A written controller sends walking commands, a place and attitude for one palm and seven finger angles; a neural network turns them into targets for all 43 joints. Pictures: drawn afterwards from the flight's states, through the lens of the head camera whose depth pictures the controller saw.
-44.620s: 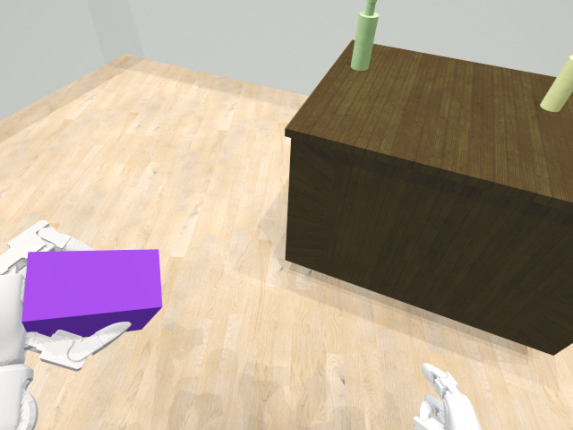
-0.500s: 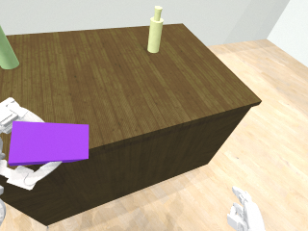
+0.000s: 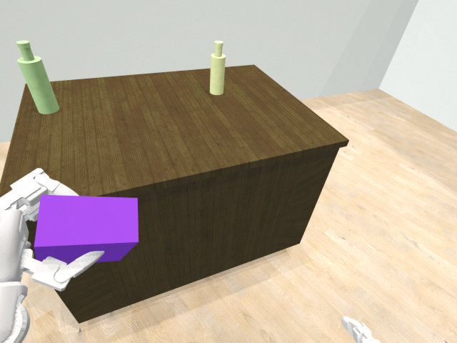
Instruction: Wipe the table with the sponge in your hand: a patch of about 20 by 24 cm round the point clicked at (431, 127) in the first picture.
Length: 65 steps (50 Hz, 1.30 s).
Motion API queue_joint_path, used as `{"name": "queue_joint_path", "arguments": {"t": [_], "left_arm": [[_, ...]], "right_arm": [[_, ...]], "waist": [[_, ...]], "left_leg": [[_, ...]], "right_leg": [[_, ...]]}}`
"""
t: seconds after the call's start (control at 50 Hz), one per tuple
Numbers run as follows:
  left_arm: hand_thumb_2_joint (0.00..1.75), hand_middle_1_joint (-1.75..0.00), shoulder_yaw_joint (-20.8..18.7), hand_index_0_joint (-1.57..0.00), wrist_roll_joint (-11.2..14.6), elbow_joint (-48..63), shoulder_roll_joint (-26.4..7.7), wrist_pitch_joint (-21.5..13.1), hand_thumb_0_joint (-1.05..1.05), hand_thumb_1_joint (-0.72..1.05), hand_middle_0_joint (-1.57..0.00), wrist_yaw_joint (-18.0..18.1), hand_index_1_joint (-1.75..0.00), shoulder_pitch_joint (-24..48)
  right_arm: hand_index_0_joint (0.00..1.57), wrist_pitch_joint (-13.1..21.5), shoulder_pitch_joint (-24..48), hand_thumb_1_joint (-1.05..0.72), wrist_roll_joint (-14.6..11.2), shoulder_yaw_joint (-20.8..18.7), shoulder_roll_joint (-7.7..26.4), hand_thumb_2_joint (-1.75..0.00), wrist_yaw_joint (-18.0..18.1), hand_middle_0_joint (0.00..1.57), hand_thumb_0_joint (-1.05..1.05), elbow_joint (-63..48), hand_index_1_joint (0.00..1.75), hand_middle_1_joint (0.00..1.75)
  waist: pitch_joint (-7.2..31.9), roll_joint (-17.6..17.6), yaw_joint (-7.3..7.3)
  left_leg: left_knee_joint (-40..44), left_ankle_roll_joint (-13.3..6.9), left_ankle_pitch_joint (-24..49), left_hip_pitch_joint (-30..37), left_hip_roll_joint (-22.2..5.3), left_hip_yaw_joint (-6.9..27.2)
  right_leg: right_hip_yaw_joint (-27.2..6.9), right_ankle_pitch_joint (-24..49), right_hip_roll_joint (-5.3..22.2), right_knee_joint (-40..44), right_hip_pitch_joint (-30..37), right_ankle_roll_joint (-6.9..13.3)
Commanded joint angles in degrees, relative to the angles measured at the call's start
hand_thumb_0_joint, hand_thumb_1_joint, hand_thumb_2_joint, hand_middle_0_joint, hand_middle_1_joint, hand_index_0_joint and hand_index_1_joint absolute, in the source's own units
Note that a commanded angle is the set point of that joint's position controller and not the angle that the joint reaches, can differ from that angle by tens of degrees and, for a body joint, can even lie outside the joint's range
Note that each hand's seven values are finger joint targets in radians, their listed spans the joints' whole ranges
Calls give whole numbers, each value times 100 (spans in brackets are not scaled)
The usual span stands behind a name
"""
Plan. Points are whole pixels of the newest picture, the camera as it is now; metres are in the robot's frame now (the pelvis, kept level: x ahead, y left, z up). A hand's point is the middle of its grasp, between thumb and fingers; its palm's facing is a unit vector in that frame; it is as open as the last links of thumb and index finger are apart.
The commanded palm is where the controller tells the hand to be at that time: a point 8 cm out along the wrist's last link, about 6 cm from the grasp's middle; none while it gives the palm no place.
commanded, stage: stop stepping back and stand still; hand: left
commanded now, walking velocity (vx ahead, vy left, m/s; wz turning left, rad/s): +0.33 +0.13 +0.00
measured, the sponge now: (100, 232) +0.23 +0.20 +0.15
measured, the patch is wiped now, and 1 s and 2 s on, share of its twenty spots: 1.00 1.00 1.00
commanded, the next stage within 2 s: stand and wait in 0.70 s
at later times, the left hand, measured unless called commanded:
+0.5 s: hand (29, 328) +0.10 +0.22 +0.17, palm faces +0.35 -0.87 -0.33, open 9.8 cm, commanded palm +0.05 +0.27 +0.20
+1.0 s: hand (26, 335) +0.09 +0.21 +0.18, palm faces +0.38 -0.86 -0.33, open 9.8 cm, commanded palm +0.05 +0.26 +0.20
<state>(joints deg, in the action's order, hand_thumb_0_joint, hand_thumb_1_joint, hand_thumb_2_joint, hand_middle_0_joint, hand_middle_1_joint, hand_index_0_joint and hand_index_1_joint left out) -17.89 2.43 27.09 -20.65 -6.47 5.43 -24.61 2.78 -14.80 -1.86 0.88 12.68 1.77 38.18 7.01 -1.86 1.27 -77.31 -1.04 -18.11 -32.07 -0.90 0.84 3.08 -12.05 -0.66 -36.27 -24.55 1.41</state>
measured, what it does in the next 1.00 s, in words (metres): walks backwards: left foot, then right foot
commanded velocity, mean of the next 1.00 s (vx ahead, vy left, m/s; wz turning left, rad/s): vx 0.16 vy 0.01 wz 0.00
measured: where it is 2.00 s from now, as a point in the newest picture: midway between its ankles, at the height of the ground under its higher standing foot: outside the picture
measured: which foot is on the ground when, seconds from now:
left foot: up 0.00-0.06, down 0.08-1.00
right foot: down 0.00-0.10, up 0.12-0.30, down 0.32-1.00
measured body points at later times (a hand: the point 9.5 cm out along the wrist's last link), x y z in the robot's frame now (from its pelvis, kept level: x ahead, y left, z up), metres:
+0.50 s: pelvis -0.10 -0.02 +0.00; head -0.13 +0.00 +0.45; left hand +0.07 +0.26 +0.19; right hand +0.04 -0.25 -0.09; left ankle -0.12 +0.10 -0.68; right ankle -0.03 -0.12 -0.72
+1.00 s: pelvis -0.11 -0.02 +0.00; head -0.12 +0.00 +0.45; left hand +0.06 +0.26 +0.19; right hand +0.05 -0.27 -0.07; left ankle -0.08 +0.10 -0.72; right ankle -0.06 -0.14 -0.72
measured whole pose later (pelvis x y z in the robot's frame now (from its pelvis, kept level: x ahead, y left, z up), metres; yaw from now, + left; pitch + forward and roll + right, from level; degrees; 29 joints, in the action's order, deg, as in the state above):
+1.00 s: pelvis -0.11 -0.02 +0.00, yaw +1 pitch -1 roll -2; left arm -17.9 2.7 35.0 -21.3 -6.9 8.4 -29.7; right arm 5.0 -13.6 -0.4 0.3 12.4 3.9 36.1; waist 1.3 -1.5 0.6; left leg -39.6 -1.8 -21.7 -19.8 -2.9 0.6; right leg 3.9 -18.8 -0.3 -39.2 -21.4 1.2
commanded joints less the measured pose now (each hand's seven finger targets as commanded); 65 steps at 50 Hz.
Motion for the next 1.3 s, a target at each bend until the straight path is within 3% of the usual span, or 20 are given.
{"name": "queue_joint_path", "arguments": {"t": [0.0, 0.06, 0.1, 0.12, 0.14, 0.16, 0.28, 0.3, 0.34, 0.38, 0.5, 0.54, 0.6, 0.74, 0.78, 0.92, 0.96, 1.06, 1.14, 1.28], "left_arm": [[130, -160, -847, -120, 91, 1625, -1316, -366, 0, 10, -120, 139, -160, 588], [130, -160, -1173, -120, 100, 2016, -1428, -401, 0, 10, -120, 268, -160, 30], [130, -160, -1220, -120, -63, 2648, -1571, -564, 0, 10, -120, 276, -160, 591], [130, -160, -1324, -120, -118, 2273, -1715, -682, 0, 10, -120, 248, -160, 582], [130, -160, -1122, -120, -52, 1977, -1484, -651, 0, 10, -120, 239, -160, 832], [130, -160, -816, -120, -70, 1821, -1247, -677, 0, 10, -120, 177, -160, 1360], [130, -160, -335, -120, 77, -62, -659, -283, 0, 10, -120, 13, -160, 1088], [130, -160, -358, -120, 88, -4, -697, -246, 0, 10, -120, -1, -160, 792], [130, -160, -694, -120, 174, 649, -1040, -341, 0, 10, -120, 17, -160, 919], [130, -160, -769, -120, 125, 1402, -1183, -500, 0, 10, -120, -4, -160, 941], [130, -160, -817, -120, 85, 2175, -1224, -440, 0, 10, -120, 324, -160, 427], [130, -160, -810, -120, 45, 2219, -1118, -468, 0, 10, -120, 443, -160, 754], [130, -160, -863, -120, -110, 1462, -1260, -431, 0, 10, -120, 449, -160, 957], [130, -160, -299, -120, 30, 479, -637, -161, 0, 10, -120, 232, -160, 281], [130, -160, -380, -120, 78, 972, -920, -228, 0, 10, -120, 153, -160, 576], [130, -160, -792, -120, 75, 2395, -1176, -449, 0, 10, -120, 457, -160, 356], [130, -160, -663, -120, 68, 2273, -924, -427, 0, 10, -120, 573, -160, 80], [130, -160, -714, -120, 58, 1081, -915, -271, 0, 10, -120, 528, -160, 207], [130, -160, -369, -120, 60, 624, -696, -292, 0, 10, -120, 315, -160, 357], [130, -160, -750, -120, 49, 1788, -1103, -484, 0, 10, -120, 464, -160, 208]], "right_arm": [[20, 503, 769, -90, -75, -238, 603, -90, 98, 20, 0, -1048, 30, 30], [20, 711, 373, -90, -2, -330, 752, -90, 219, 20, 0, -1301, 30, 30], [20, 858, 651, -90, 49, -397, 685, -90, 235, 20, 0, -1454, 30, 30], [20, 1005, 565, -90, 84, -324, 548, -90, 245, 20, 0, -1174, 30, 30], [20, 983, 693, -90, 28, -256, 468, -90, 168, 20, 0, -1102, 30, 30], [20, 1027, 512, -90, -17, -198, 435, -90, 82, 20, 0, -794, 30, 30], [20, 762, 394, -90, -13, -254, 882, -90, 265, 20, 0, -1038, 30, 30], [20, 707, 397, -90, -30, -276, 807, -90, 254, 20, 0, -1069, 30, 30], [20, 586, 798, -90, -37, -342, 645, -90, 268, 20, 0, -1222, 30, 30], [20, 509, 719, -90, -53, -384, 720, -90, 63, 20, 0, -1034, 30, 30], [20, 641, 823, -90, 90, -95, 456, -90, 308, 20, 0, -1003, 30, 30], [20, 781, 803, -90, 117, -196, 764, -90, 359, 20, 0, -1121, 30, 30], [20, 910, 643, -90, -14, -228, 514, -90, 215, 20, 0, -929, 30, 30], [20, 664, 859, -90, 72, -211, 710, -90, 244, 20, 0, -1163, 30, 30], [20, 569, 1042, -90, 1, -283, 609, -90, 189, 20, 0, -1272, 30, 30], [20, 520, 949, -90, 127, -205, 503, -90, 298, 20, 0, -1102, 30, 30], [20, 598, 945, -90, 162, -276, 734, -90, 350, 20, 0, -1265, 30, 30], [20, 806, 816, -90, 49, -196, 584, -90, 246, 20, 0, -1006, 30, 30], [20, 657, 951, -90, 62, -260, 542, -90, 148, 20, 0, -1087, 30, 30], [20, 546, 1161, -90, 177, -224, 632, -90, 273, 20, 0, -1275, 30, 30]], "waist": [[81, -259, -32], [812, 1183, -60], [585, 2825, -131], [617, 2589, -4], [-370, 2511, 93], [-901, 1246, 80], [-708, 439, -68], [-404, -281, -64], [-193, -1784, -54], [97, -1051, -36], [-4, 520, 46], [-39, 2856, 34], [-302, 1411, 17], [-619, 42, -244], [-393, -1481, -134], [-104, 721, 38], [-246, 2838, -56], [-39, 863, -134], [-469, -808, 34], [-80, 1059, -125]], "left_leg": [[2657, -315, -734, 1574, -130, -171], [5847, -471, -591, 2185, -217, -234], [6010, -898, 1489, 2194, -1192, 802], [5476, -1033, 2599, 2220, -1278, 587], [5859, -1196, 1719, 1417, -1679, 1686], [6196, -1265, 726, 986, -1839, 1992], [3619, -620, -463, 802, -590, 256], [2615, -472, -916, 432, -141, -217], [498, -190, -1107, -361, 118, 56], [214, -123, -458, -153, -188, 576], [4546, -343, -693, 2329, -80, -408], [6417, -1046, -2623, 2029, -1473, 2102], [6046, -1281, -840, 1813, -1602, 1960], [3684, -385, -1469, -43, -422, 155], [869, -88, -994, -671, 163, -41], [4658, -186, -125, 2308, -278, 39], [6363, -666, -1309, 2263, -1515, 2260], [4977, -398, 1959, 2040, -902, 766], [3658, -2, -208, 1149, -124, 152], [5565, -248, 898, 1948, -625, 778]], "right_leg": [[-910, -1744, 1327, 1419, -1473, 382], [-429, -1303, 628, -856, -219, 194], [190, -1743, -266, -3577, -1235, -176], [-212, -1812, -12, -3727, -1450, -158], [-769, -1652, 318, -3979, -1869, -137], [-955, -1420, 381, -4170, -2022, -147], [360, 421, 68, 1188, 1088, -124], [44, 544, 314, 1327, 1727, 17], [-3229, -2207, 1980, 2494, 945, 797], [-3202, -1933, 1939, 2180, 565, 1020], [-725, -2746, 872, 774, -1147, 433], [212, -2246, -235, -2335, -1439, -118], [-542, -1379, 307, -3645, -1824, -150], [-57, -427, 140, 1205, 1915, 0], [-3139, -856, 2028, 2515, 1626, 743], [-891, -1662, 1119, 991, -274, 480], [-92, -1710, 27, -996, -625, -69], [-141, -378, 71, 965, 885, -241], [-1911, -571, 1376, 2214, 813, 376], [-635, 183, 370, 1002, 1072, -13]]}}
